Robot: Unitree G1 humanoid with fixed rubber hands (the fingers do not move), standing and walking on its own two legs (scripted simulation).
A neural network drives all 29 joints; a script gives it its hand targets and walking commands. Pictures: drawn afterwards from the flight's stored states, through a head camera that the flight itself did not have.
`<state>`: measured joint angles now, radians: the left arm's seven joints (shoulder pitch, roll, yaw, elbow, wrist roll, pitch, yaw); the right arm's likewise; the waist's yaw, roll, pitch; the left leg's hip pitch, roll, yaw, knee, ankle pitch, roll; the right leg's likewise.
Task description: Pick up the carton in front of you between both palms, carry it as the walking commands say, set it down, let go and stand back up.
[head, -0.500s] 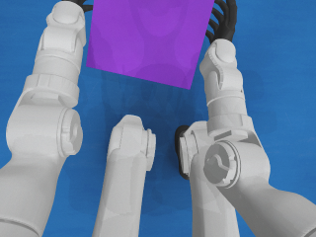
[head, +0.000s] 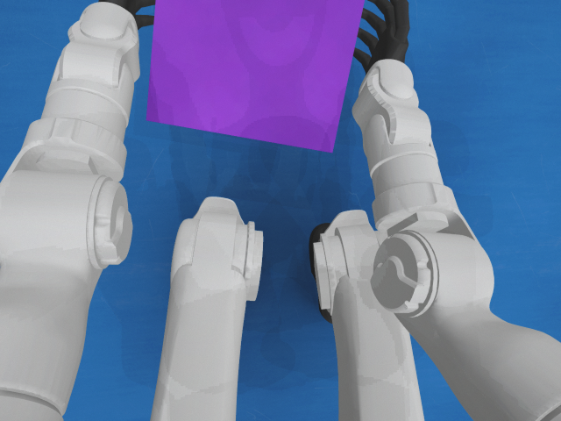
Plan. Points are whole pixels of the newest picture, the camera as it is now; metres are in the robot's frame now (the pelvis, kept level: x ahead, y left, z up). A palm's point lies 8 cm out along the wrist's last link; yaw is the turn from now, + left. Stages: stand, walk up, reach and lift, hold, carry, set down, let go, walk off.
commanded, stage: set down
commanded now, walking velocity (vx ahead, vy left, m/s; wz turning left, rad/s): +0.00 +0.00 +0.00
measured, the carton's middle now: (254, 61) +0.51 +0.09 -0.24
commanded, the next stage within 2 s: let go in 1.98 s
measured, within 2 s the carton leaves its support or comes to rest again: rests again in 0.22 s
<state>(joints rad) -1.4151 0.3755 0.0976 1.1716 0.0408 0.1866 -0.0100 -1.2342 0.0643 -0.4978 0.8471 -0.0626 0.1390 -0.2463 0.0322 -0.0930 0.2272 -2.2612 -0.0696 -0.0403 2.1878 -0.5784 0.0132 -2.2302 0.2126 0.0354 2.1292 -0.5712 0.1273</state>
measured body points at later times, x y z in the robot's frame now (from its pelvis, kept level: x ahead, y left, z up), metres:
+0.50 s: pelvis +0.01 +0.00 -0.01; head +0.35 +0.08 +0.27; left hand +0.54 +0.24 -0.18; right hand +0.53 -0.07 -0.17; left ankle +0.10 +0.11 -0.34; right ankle +0.12 -0.12 -0.34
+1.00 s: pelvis -0.01 +0.00 -0.01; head +0.35 +0.07 +0.25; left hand +0.52 +0.29 -0.19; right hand +0.52 -0.12 -0.18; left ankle +0.11 +0.10 -0.34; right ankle +0.12 -0.12 -0.34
